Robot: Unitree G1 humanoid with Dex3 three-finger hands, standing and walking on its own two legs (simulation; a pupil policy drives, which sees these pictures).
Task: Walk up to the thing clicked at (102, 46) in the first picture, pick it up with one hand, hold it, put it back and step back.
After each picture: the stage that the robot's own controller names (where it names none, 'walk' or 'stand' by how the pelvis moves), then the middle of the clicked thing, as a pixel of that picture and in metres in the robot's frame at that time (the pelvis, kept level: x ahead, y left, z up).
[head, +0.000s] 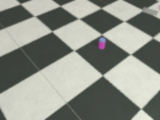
stand; (102, 43) +1.36 -0.26 -0.72
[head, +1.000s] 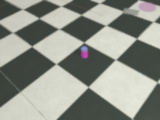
walk; (84, 52) +1.25 +0.04 -0.69
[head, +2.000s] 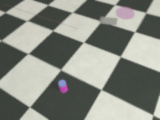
walk; (63, 86) +0.76 +0.21 -0.71
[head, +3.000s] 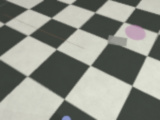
walk; out of the picture +0.46 +0.14 -0.72
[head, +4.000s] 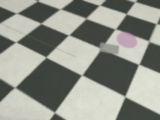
stand; out of the picture +0.36 +0.14 -0.72
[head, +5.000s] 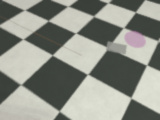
stand; out of the picture +0.34 +0.13 -0.72
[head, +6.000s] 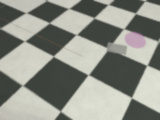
stand; out of the picture +0.36 +0.14 -0.73
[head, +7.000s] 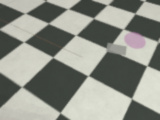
stand; out of the picture +0.35 +0.14 -0.73
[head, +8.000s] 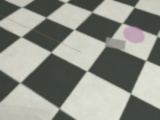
go down; out of the picture +0.35 +0.13 -0.72
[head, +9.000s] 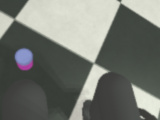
go down; (24, 60) +0.44 +0.16 -0.30
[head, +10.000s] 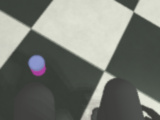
approach; (37, 66) +0.44 +0.15 -0.31
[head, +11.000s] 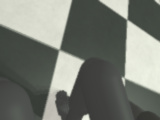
close in; out of the picture +0.44 +0.20 -0.23
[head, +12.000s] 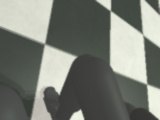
close; out of the picture +0.43 +0.21 -0.23
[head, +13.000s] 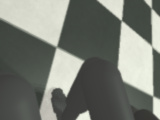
lift; out of the picture +0.39 +0.20 -0.23
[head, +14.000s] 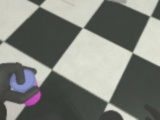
lift; (26, 88) +0.32 +0.17 -0.01
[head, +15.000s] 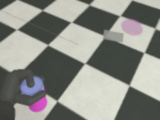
hold; (35, 95) +0.31 +0.16 +0.00
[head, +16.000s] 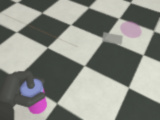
hold; (35, 97) +0.31 +0.16 -0.01
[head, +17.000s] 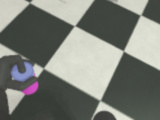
crouch; (26, 79) +0.37 +0.17 -0.08
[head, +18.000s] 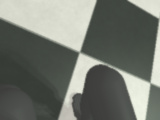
lower; out of the picture +0.46 +0.22 -0.16
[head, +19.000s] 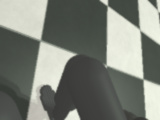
lower; out of the picture +0.45 +0.26 -0.24
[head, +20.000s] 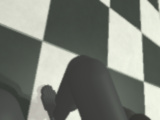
lower; out of the picture +0.45 +0.25 -0.24
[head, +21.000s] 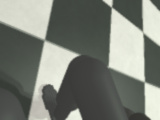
lower; out of the picture +0.45 +0.24 -0.25
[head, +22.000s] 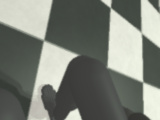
lower; out of the picture +0.45 +0.24 -0.25
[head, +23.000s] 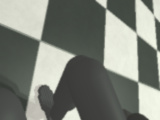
open; out of the picture +0.44 +0.22 -0.25
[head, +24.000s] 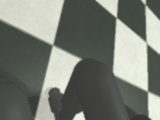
stand; out of the picture +0.44 +0.21 -0.24
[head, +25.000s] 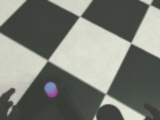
stand; (51, 89) +0.42 +0.14 -0.51
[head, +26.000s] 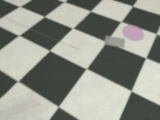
stand; out of the picture +0.37 +0.13 -0.66
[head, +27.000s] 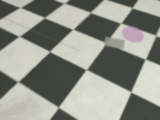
stand; out of the picture +0.38 +0.13 -0.67
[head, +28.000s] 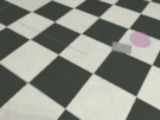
stand; out of the picture +0.39 +0.12 -0.72
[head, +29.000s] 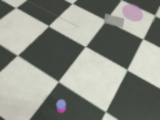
walk; (61, 106) +0.44 +0.07 -0.71
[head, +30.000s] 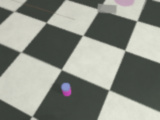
walk; (66, 89) +0.59 +0.13 -0.69
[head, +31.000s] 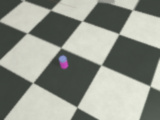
walk; (63, 62) +0.89 +0.20 -0.70
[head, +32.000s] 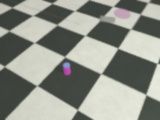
stand; (66, 68) +1.03 +0.14 -0.70
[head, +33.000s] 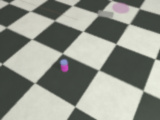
stand; (64, 65) +1.02 +0.16 -0.72
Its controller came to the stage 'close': yes
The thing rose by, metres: 0.71
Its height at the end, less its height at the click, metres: +0.00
